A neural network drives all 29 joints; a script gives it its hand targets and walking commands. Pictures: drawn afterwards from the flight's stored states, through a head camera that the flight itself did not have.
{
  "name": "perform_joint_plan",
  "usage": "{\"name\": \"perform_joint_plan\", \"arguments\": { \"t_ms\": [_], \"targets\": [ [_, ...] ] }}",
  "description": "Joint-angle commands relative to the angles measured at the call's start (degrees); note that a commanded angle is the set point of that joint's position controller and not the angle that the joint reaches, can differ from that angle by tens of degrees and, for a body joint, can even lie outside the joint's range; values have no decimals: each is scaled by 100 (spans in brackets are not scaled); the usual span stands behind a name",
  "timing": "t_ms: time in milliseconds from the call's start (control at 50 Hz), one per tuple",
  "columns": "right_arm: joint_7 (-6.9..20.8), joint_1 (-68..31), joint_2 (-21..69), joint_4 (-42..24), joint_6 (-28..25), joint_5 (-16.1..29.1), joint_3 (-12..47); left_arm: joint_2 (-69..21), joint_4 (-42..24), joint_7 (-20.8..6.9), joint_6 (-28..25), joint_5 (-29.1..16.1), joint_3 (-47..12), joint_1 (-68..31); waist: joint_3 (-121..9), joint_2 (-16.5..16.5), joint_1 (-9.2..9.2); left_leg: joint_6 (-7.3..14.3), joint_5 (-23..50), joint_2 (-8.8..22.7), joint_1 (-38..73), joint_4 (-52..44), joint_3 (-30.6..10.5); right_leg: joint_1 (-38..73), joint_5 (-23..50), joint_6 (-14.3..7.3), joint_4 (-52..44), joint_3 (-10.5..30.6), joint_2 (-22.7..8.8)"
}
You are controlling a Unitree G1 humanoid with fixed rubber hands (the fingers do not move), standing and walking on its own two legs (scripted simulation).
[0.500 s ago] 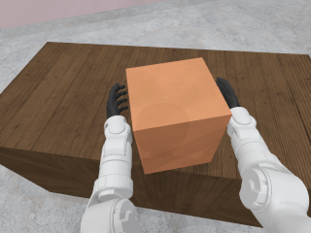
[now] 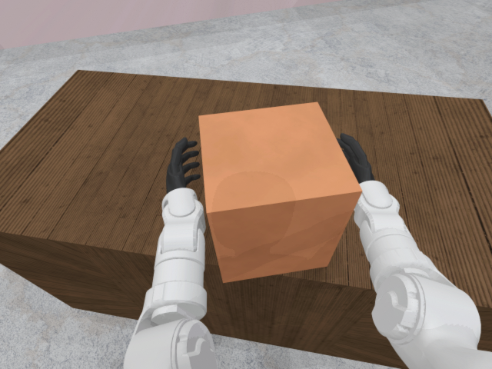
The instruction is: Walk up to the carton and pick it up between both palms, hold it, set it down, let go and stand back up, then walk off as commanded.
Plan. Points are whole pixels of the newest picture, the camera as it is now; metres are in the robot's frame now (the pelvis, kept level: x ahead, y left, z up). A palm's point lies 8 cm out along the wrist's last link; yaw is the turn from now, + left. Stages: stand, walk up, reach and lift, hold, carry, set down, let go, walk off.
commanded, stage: reach and lift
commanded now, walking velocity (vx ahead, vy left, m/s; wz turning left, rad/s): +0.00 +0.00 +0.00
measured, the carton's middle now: (267, 197) +0.42 +0.04 +0.02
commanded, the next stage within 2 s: none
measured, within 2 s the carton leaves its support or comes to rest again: leaves its support in 0.30 s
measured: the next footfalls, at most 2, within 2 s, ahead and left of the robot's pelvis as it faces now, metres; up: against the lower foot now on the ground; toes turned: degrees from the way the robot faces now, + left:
none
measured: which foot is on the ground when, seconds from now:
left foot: down 0.00-1.00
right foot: down 0.00-1.00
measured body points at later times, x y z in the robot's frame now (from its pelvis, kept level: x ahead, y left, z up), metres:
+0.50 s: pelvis +0.00 +0.00 +0.00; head +0.03 +0.00 +0.45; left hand +0.38 +0.19 +0.10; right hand +0.44 -0.11 +0.09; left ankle +0.00 +0.14 -0.75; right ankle +0.01 -0.05 -0.75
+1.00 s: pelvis -0.01 +0.01 +0.00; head -0.02 +0.03 +0.45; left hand +0.37 +0.21 +0.14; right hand +0.41 -0.09 +0.12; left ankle +0.00 +0.14 -0.75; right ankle +0.01 -0.05 -0.75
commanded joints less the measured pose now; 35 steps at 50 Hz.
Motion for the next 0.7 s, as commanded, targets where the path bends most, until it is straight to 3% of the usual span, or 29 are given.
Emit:
{"name": "perform_joint_plan", "arguments": {
  "t_ms": [0, 40, 80, 100, 120, 140, 160, 180, 200, 220, 260, 280, 300, 320, 360, 380, 400, 420, 440, 460, 500, 520, 540, 560, 600, 620, 640, 660, 680],
  "targets": [
    [524, -2856, 1953, -257, -372, -81, 911, -2203, -193, -475, -289, -100, -1626, -2546, -3188, 19, 0, 99, 1807, -62, 650, 196, 528, 1800, 1586, 429, 162, -31, -336],
    [518, -2965, 1880, -439, -344, 18, 1091, -2012, 13, -524, -243, -137, -1481, -2389, -2927, -232, 91, 192, 1784, -46, 627, 205, 518, 1888, 1957, 503, 188, 84, -374],
    [455, -3045, 2001, -645, -362, -55, 1095, -2019, 196, -634, -265, -208, -1427, -2591, -2878, -521, 69, 328, 1074, -80, 162, 15, 557, 2213, 1788, 645, 212, 123, -491],
    [441, -2959, 1963, -292, -355, -53, 1037, -2068, -132, -598, -337, -175, -1565, -2675, -3012, -368, 30, 259, 1296, -73, 300, 24, 523, 2320, 1896, 607, 263, 112, -488],
    [405, -2952, 2060, -434, -343, 30, 1154, -1981, 184, -589, -295, -154, -1423, -2512, -2893, -304, 95, 298, 1163, -82, 273, 28, 525, 2303, 1729, 607, 216, 116, -466],
    [432, -2993, 2086, -600, -358, 109, 1270, -2105, -31, -585, -272, -202, -1572, -2436, -3179, -131, 80, 238, 1428, -94, 319, 95, 593, 2270, 1713, 545, 303, 122, -403],
    [422, -2816, 1935, -374, -259, -11, 1128, -1952, 86, -641, -241, -209, -1634, -2442, -2973, -199, -66, 246, 1259, -78, 320, 86, 545, 2316, 1831, 545, 221, 109, -480],
    [383, -3116, 2050, -490, -305, -79, 1094, -1994, 287, -662, -226, -173, -1440, -2537, -2892, -422, 60, 272, 1143, -119, 227, 26, 520, 2301, 1790, 581, 216, 122, -476],
    [401, -3058, 1985, -368, -319, 36, 1144, -2010, 89, -629, -313, -236, -1554, -2601, -3011, -85, 20, 170, 1441, -122, 308, 24, 593, 2309, 1727, 523, 336, 82, -382],
    [400, -3006, 2152, -466, -284, 150, 1314, -2002, 35, -621, -243, -241, -1581, -2498, -3073, -293, 42, 209, 1628, -93, 461, 92, 556, 2408, 2069, 562, 264, 100, -395],
    [342, -3104, 2042, -766, -329, 245, 1438, -2237, -159, -584, -225, -290, -1800, -2367, -3297, -139, 12, 93, 1874, -92, 516, 174, 542, 2420, 2220, 537, 380, 39, -359],
    [295, -3097, 2094, -781, -344, 206, 1400, -2286, -321, -579, -250, -432, -2064, -2616, -3406, -40, -149, 63, 1690, -109, 419, 160, 543, 2471, 2181, 522, 375, 34, -355],
    [303, -3160, 2081, -640, -316, 144, 1383, -2027, 120, -654, -237, -351, -1792, -2655, -3099, -295, -85, 183, 1166, -113, 249, 40, 539, 2470, 1914, 609, 289, 95, -444],
    [250, -2985, 2239, -715, -222, 207, 1545, -1954, -3, -660, -185, -338, -1709, -2451, -2884, -428, -27, 228, 1025, -128, 15, -41, 542, 2940, 2158, 635, 391, 222, -516],
    [227, -2949, 2135, -479, -145, 195, 1417, -1990, 190, -742, -123, -350, -1678, -2519, -2570, -370, -67, 209, 898, -80, 267, -192, 458, 2648, 1919, 699, 267, 49, -470],
    [271, -2990, 2336, -804, -234, 504, 1815, -2182, -168, -719, -160, -519, -1942, -2361, -3077, -283, 25, 162, 1325, -65, 282, -65, 502, 2864, 2605, 684, 405, 83, -447],
    [250, -2851, 2208, -695, -165, 498, 1789, -2197, -58, -718, -67, -534, -2110, -2295, -3100, 26, -186, 93, 1395, -166, 427, -62, 594, 2814, 2479, 652, 453, 73, -409],
    [246, -3099, 2250, -952, -176, 568, 1922, -2060, -188, -705, -77, -513, -1983, -2330, -3211, -352, 15, 135, 1649, -98, 361, 65, 473, 2918, 2683, 615, 347, 120, -425],
    [264, -3115, 2215, -846, -222, 587, 1912, -2149, -176, -657, -63, -400, -1949, -2328, -3030, -79, 87, 96, 1542, -65, 438, 53, 477, 2654, 2373, 587, 346, 63, -404],
    [200, -3071, 2075, -1051, -172, 590, 1962, -2053, -257, -669, 6, -499, -2045, -2139, -3044, -394, -36, 142, 1692, -95, 625, 58, 418, 2956, 2620, 577, 279, 74, -390],
    [190, -3028, 2132, -891, -44, 568, 1800, -1993, -163, -717, 188, -495, -2087, -2394, -2556, -194, -195, 157, 933, -103, 311, -162, 448, 2790, 1693, 567, 178, 104, -445],
    [173, -2763, 2386, -701, 14, 520, 1797, -2033, -202, -732, 132, -598, -2112, -2672, -2722, -370, -244, 251, 873, -81, 401, -79, 414, 2683, 1628, 609, 167, 141, -471],
    [233, -2980, 2189, -507, -18, 537, 1697, -2138, -316, -678, 169, -622, -2245, -2685, -2574, -40, -148, 122, 1094, -82, 677, -97, 400, 2308, 1517, 514, 117, 9, -358],
    [205, -2999, 2408, -1142, -59, 750, 2094, -2184, -429, -672, 176, -712, -2350, -2357, -3058, -79, -48, 91, 1468, -94, 639, 16, 442, 2842, 2484, 574, 242, 116, -428],
    [151, -2902, 2335, -875, 76, 695, 1949, -2045, -115, -758, 324, -649, -2283, -2462, -2430, -251, -218, 189, 831, -104, 459, -144, 386, 2976, 2212, 654, 187, 207, -520],
    [208, -3096, 2253, -763, 73, 708, 1865, -2041, -144, -707, 331, -660, -2248, -2669, -2402, -220, -153, 234, 525, -57, 515, -246, 405, 2560, 1146, 588, 33, 143, -471],
    [221, -3204, 2287, -831, 127, 717, 1942, -2021, -219, -686, 349, -744, -2297, -2769, -2229, -116, -39, 183, 568, -72, 483, -240, 460, 2489, 974, 545, 25, 62, -443],
    [189, -3231, 2524, -1511, 143, 869, 2226, -2059, -586, -690, 432, -838, -2447, -2566, -2765, -267, -21, 247, 1075, -116, 621, -148, 469, 2873, 1677, 591, 73, 192, -465],
    [227, -3054, 2392, -1085, 179, 822, 1977, -2031, -290, -712, 470, -737, -2402, -2607, -2498, -50, -154, 182, 785, -103, 513, -147, 392, 2560, 1381, 578, 89, 122, -470]
  ]
}}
